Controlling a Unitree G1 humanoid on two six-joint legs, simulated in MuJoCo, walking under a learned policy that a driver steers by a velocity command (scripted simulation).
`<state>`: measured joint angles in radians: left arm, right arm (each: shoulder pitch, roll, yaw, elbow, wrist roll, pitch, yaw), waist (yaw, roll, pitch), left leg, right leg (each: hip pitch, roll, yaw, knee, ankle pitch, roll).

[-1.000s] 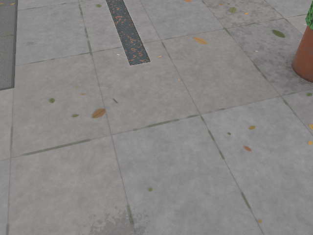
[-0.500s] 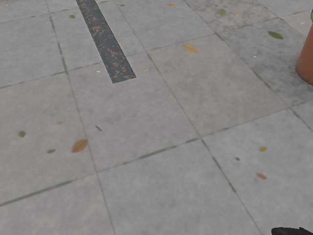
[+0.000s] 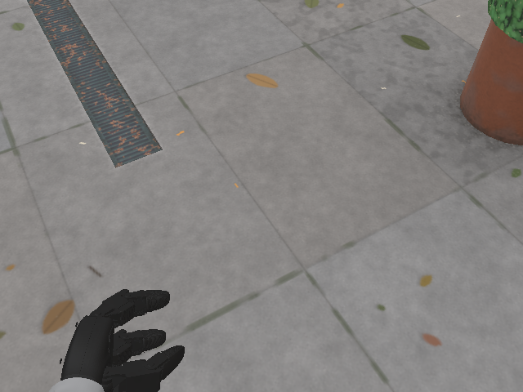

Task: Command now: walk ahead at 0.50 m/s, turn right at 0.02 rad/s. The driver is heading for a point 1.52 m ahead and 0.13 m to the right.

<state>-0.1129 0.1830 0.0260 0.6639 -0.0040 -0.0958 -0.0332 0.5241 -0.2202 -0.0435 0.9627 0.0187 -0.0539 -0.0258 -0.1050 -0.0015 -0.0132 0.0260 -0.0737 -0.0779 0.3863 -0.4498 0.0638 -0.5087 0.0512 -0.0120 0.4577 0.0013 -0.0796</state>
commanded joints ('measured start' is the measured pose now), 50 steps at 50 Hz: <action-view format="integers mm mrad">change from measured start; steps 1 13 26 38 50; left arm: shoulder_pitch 519 369 501 339 49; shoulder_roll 273 175 229 143 164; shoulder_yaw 92 53 47 42 31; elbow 61 150 231 132 16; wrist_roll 23 -1 -10 2 -12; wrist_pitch -3 -7 28 25 1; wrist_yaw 20 25 34 39 -9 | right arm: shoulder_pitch -14 -331 -320 -259 -128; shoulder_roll -63 -81 -185 -161 -225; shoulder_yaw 1 -35 -53 -40 -55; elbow -98 -230 -290 -225 -126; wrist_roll -26 -24 -11 -20 3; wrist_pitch -38 -25 -55 -54 -18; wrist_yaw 18 6 53 49 22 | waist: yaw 259 110 42 114 47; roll -125 -54 -70 69 85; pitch -394 13 -118 8 72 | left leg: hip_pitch -558 -700 -175 -165 1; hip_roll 53 195 99 288 333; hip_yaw -17 30 77 -106 -53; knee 711 488 81 -239 -162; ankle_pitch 517 410 423 591 531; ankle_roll -22 -78 52 181 113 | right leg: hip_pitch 982 309 444 -174 -85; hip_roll -346 -209 -205 -185 -117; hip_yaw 443 179 134 71 37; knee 71 -299 121 512 61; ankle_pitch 143 189 415 -153 -48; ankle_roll -255 -156 -52 90 41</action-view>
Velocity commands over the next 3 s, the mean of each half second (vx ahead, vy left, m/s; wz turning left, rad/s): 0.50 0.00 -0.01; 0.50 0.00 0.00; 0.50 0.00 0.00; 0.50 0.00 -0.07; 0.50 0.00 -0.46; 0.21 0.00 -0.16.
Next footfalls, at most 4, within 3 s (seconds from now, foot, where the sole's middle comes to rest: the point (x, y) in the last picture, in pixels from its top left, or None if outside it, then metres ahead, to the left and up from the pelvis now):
0.52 left None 0.45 0.14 -0.76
1.06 right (284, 295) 0.72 -0.11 -0.76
1.64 left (197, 215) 1.01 0.12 -0.76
2.20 right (271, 146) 1.29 -0.14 -0.76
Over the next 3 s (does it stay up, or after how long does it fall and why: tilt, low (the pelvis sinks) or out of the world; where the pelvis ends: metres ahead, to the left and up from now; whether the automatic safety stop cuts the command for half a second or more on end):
stays up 1.48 -0.09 0.01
